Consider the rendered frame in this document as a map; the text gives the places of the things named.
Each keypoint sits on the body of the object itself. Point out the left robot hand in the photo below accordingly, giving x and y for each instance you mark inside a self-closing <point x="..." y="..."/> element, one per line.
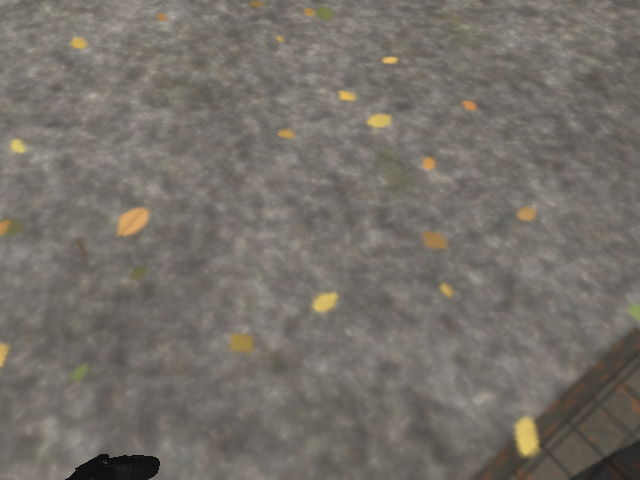
<point x="135" y="467"/>

